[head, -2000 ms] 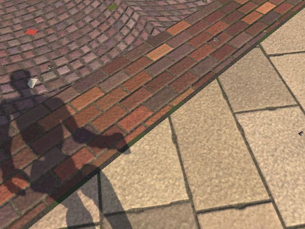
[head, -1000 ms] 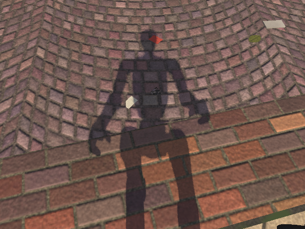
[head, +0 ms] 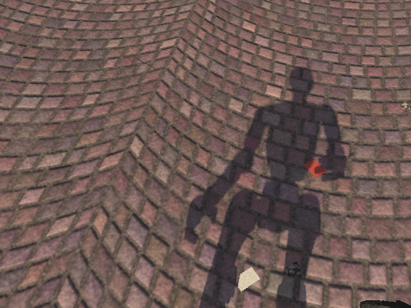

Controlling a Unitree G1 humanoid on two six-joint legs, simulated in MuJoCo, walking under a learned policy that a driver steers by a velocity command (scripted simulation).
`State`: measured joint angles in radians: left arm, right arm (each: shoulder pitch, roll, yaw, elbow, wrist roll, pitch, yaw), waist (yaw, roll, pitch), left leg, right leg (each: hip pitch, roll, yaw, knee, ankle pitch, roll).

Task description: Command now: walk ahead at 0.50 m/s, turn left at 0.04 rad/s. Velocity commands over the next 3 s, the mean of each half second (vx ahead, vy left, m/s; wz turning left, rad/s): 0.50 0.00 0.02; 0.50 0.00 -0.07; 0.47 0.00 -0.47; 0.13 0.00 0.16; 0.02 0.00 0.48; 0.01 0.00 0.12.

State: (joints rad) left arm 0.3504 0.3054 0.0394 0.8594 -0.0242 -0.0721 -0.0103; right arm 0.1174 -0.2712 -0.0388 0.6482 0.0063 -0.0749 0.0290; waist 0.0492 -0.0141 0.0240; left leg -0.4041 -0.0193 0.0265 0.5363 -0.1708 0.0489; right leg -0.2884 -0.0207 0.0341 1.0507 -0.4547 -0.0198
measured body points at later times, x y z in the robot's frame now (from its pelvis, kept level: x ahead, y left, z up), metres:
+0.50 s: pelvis +0.27 -0.05 -0.01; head +0.31 -0.06 +0.44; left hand +0.49 +0.19 -0.09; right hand +0.27 -0.33 -0.14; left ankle +0.09 +0.09 -0.68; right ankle +0.37 -0.14 -0.73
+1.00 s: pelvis +0.55 -0.01 -0.01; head +0.58 +0.00 +0.44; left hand +0.54 +0.27 -0.14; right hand +0.76 -0.26 -0.08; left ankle +0.66 +0.10 -0.73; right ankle +0.38 -0.14 -0.71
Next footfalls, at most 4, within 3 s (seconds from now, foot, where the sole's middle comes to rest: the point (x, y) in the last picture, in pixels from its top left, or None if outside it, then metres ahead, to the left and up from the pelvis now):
0.44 right None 0.41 -0.14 -0.77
0.96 left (191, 237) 0.70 0.10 -0.77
1.50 right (275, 188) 0.93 -0.21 -0.77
2.06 left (218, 172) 0.99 0.01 -0.77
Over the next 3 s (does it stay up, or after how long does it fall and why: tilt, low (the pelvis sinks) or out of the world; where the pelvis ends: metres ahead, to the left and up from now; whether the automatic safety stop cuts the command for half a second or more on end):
stays up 0.97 -0.09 0.01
